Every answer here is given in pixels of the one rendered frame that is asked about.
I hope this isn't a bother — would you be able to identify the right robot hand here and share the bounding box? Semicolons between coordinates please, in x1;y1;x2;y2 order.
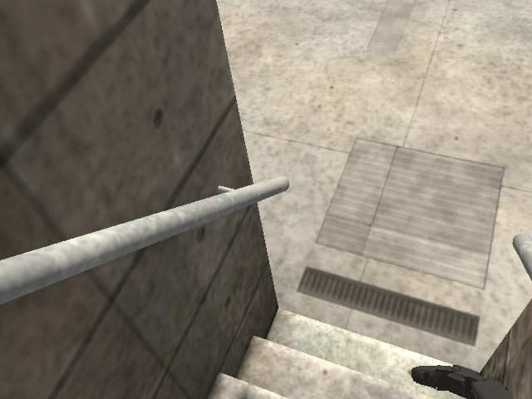
411;365;513;399

